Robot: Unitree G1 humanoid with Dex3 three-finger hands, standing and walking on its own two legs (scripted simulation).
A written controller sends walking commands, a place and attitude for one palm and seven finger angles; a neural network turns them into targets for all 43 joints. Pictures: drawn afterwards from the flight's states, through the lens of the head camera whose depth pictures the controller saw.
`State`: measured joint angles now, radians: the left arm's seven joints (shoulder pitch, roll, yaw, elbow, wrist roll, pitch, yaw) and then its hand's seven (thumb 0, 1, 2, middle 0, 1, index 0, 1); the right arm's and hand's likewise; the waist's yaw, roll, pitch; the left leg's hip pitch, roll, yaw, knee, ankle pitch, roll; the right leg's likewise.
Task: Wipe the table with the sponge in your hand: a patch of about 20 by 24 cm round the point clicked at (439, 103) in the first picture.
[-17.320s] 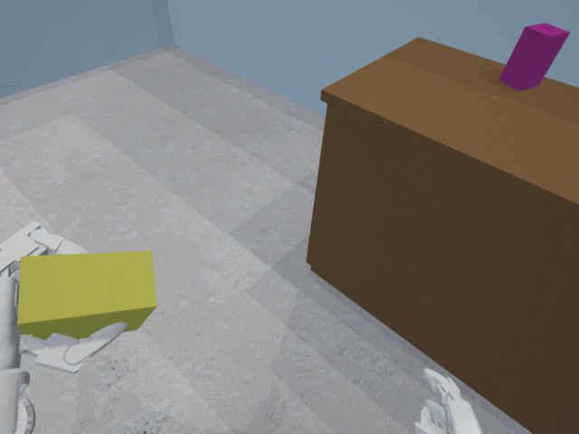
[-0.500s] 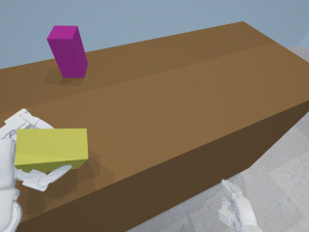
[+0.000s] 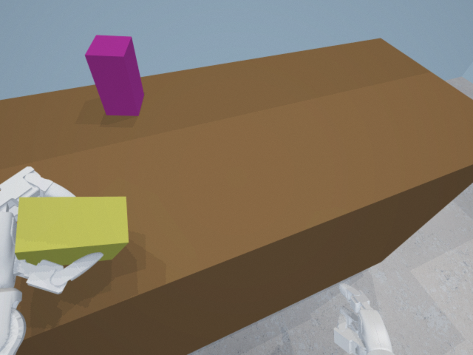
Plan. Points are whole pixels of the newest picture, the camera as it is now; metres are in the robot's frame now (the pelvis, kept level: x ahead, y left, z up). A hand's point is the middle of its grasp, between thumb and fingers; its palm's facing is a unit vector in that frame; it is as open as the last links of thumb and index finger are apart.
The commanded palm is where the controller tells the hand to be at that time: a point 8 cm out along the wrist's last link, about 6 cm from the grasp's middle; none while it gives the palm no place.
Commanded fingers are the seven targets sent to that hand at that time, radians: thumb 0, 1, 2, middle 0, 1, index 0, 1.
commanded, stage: look again from close up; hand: left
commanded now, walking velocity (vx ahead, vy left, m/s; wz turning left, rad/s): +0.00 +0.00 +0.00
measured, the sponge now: (88, 232) +0.23 +0.22 +0.13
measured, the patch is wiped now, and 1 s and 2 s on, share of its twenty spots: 0.00 0.00 0.00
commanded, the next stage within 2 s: shuffle to correct the standing spot in 0.18 s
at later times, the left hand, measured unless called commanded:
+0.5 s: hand (64, 234) +0.21 +0.23 +0.16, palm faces +0.38 -0.83 -0.40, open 9.9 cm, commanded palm +0.15 +0.27 +0.17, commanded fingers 0.00 0.10 1.30 -1.20 -1.60 -1.20 -1.60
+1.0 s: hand (50, 285) +0.16 +0.23 +0.15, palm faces +0.37 -0.81 -0.46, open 9.9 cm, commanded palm +0.10 +0.25 +0.17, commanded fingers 0.00 0.10 1.30 -1.20 -1.60 -1.20 -1.60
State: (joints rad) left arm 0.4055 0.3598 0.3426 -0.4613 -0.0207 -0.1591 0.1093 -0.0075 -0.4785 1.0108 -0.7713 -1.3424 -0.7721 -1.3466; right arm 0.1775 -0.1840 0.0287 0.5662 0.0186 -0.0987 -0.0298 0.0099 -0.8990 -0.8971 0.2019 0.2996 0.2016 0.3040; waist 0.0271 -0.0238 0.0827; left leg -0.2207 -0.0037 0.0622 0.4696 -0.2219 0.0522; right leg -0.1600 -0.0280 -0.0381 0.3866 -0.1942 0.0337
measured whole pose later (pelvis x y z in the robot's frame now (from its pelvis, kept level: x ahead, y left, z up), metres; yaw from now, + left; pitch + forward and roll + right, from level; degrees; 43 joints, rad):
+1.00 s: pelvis -0.06 -0.03 -0.01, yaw -1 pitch +0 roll +1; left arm 0.49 0.42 0.41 -0.52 -0.04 -0.18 0.15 -0.01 -0.48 1.01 -0.77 -1.34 -0.77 -1.35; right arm 0.21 -0.20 0.00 0.59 0.02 -0.11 -0.06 0.01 -0.90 -0.90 0.20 0.30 0.20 0.30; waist 0.00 -0.05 0.10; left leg -0.27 -0.03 0.01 0.53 -0.26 0.02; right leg -0.35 -0.03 -0.03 0.51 -0.15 0.00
